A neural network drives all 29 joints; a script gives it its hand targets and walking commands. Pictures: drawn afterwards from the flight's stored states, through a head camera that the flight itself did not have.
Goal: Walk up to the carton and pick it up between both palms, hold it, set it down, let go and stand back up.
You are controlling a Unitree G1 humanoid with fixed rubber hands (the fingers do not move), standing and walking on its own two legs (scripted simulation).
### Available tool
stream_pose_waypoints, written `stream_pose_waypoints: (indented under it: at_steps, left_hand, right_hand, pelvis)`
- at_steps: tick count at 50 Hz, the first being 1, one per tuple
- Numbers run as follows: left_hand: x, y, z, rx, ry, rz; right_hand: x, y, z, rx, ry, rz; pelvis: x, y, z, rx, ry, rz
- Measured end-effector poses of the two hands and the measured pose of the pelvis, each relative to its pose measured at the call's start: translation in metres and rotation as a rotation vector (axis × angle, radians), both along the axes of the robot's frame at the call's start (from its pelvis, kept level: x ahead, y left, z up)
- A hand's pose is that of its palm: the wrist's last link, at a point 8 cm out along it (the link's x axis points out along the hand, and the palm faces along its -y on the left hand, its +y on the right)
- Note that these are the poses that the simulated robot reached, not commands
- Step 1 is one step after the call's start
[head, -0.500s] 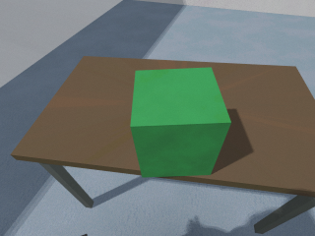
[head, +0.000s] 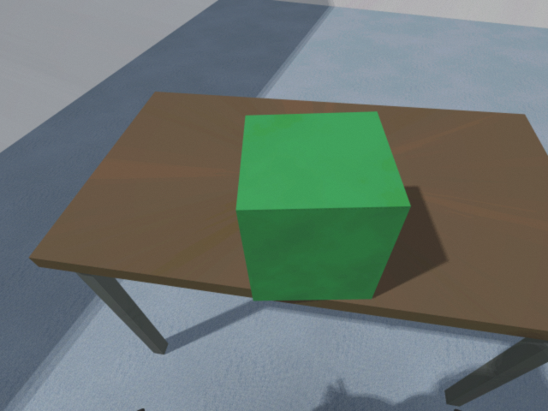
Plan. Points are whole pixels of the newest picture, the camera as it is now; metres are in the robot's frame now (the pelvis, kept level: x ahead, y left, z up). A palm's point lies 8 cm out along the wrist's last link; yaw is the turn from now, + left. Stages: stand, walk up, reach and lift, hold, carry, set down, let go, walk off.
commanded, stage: walk up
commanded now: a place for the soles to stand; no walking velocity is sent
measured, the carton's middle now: (311, 211) +0.42 -0.03 +0.05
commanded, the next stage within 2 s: reach and lift in 0.14 s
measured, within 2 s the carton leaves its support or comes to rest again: neither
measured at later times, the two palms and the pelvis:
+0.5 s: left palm (137, 401) +0.17 +0.24 -0.07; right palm (471, 400) +0.16 -0.25 -0.07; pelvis +0.01 -0.01 +0.01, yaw +1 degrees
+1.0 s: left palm (128, 390) +0.17 +0.24 -0.04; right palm (456, 382) +0.18 -0.22 -0.04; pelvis +0.03 +0.00 +0.02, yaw -1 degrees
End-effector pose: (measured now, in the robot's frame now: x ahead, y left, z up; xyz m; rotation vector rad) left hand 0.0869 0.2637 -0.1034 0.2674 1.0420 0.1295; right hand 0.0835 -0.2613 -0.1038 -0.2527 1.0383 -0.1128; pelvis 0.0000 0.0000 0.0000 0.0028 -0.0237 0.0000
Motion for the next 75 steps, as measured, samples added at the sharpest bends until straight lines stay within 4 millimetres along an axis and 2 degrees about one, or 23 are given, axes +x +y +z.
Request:
stream_pose_waypoints:
  at_steps: [9, 14, 18, 22, 28, 38, 44, 55, 65, 75]
  left_hand:
    - [0.000, 0.002, -0.002, 0.001, 0.020, 0.021]
    - [0.032, 0.001, -0.009, 0.034, 0.056, 0.074]
    - [0.064, -0.015, 0.006, -0.004, -0.030, 0.056]
    - [0.078, -0.026, 0.025, -0.034, -0.115, 0.064]
    - [0.078, -0.023, 0.033, -0.052, -0.149, 0.058]
    - [0.076, -0.011, 0.050, -0.042, -0.240, 0.069]
    - [0.081, -0.017, 0.059, -0.068, -0.317, 0.056]
    - [0.088, -0.031, 0.071, -0.117, -0.457, 0.045]
    - [0.087, -0.035, 0.084, -0.138, -0.552, 0.056]
    - [0.098, -0.040, 0.101, -0.173, -0.657, 0.047]
  right_hand:
    - [0.008, 0.001, -0.001, -0.010, -0.014, 0.016]
    - [0.042, -0.002, -0.020, -0.001, -0.081, 0.044]
    - [0.071, 0.009, -0.003, 0.028, -0.204, 0.056]
    - [0.079, 0.017, 0.022, 0.043, -0.263, 0.087]
    - [0.080, 0.016, 0.044, 0.017, -0.325, 0.047]
    - [0.080, 0.040, 0.046, 0.095, -0.353, 0.021]
    - [0.087, 0.047, 0.051, 0.116, -0.415, 0.009]
    - [0.101, 0.040, 0.075, 0.116, -0.525, -0.011]
    - [0.106, 0.045, 0.089, 0.155, -0.606, -0.031]
    - [0.114, 0.050, 0.106, 0.172, -0.682, -0.045]
  pelvis:
    - [0.001, 0.000, -0.001, -0.006, 0.005, 0.003]
    - [-0.007, -0.005, -0.016, -0.009, -0.006, 0.029]
    - [-0.007, -0.010, -0.012, 0.002, -0.044, 0.021]
    - [0.003, -0.014, 0.001, 0.009, -0.057, 0.025]
    - [0.016, -0.013, 0.010, 0.006, -0.078, 0.018]
    - [0.022, -0.002, 0.017, 0.000, -0.072, 0.003]
    - [0.025, 0.004, 0.018, -0.001, -0.056, -0.004]
    - [0.028, 0.002, 0.020, -0.003, -0.066, -0.013]
    - [0.026, -0.003, 0.019, 0.000, -0.068, -0.001]
    - [0.025, -0.002, 0.018, 0.002, -0.060, -0.003]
